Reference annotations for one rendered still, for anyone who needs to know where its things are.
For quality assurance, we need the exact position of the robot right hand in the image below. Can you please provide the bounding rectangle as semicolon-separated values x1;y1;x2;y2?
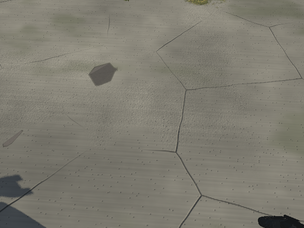
257;215;304;228

